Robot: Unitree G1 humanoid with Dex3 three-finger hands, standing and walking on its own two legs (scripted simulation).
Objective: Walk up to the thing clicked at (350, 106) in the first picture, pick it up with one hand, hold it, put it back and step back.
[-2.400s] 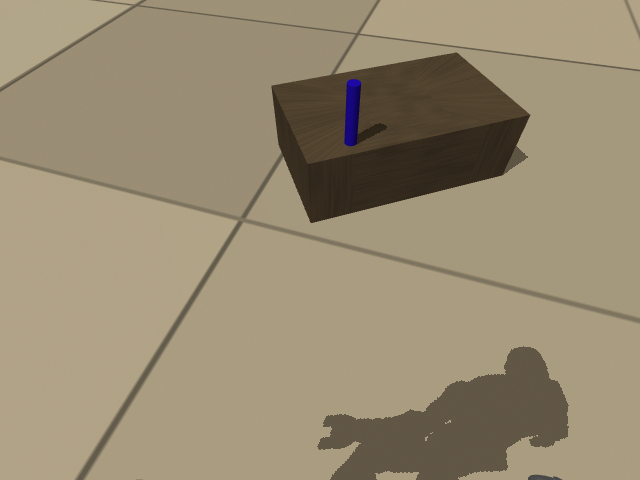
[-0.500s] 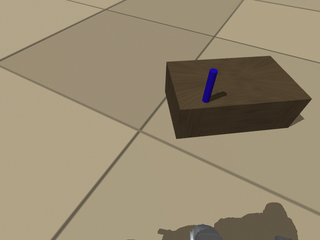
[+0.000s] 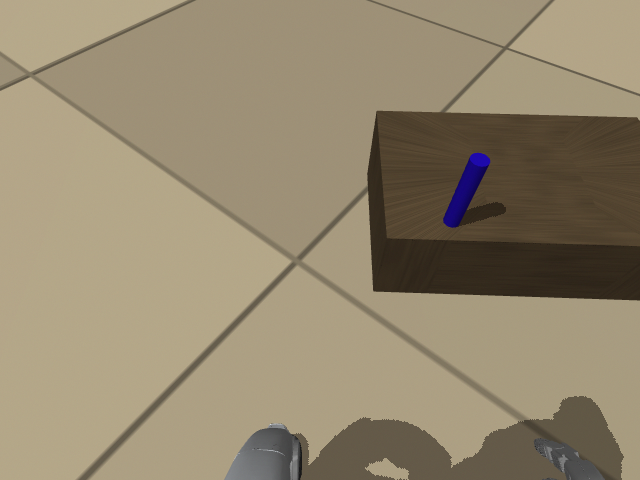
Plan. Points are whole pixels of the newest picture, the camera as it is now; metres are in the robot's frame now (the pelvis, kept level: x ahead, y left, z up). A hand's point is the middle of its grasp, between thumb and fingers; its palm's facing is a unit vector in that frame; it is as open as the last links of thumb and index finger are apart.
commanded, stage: walk up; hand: right
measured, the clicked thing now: (464, 193) +0.81 -0.31 -0.31
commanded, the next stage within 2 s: none
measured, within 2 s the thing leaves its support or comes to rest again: neither
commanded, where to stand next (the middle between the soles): +0.43 -0.11 m, yaw +1 degrees
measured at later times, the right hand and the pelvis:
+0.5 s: hand (608, 433) +0.21 -0.39 -0.16, palm faces -0.01 +0.91 -0.41, open 7.4 cm; pelvis +0.18 -0.09 -0.01, yaw +0 degrees
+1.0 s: hand (556, 287) +0.43 -0.36 -0.13, palm faces -0.09 +0.91 -0.41, open 7.4 cm; pelvis +0.32 -0.10 -0.01, yaw +3 degrees
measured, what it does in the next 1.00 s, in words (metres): walks ahead: left foot, then right foot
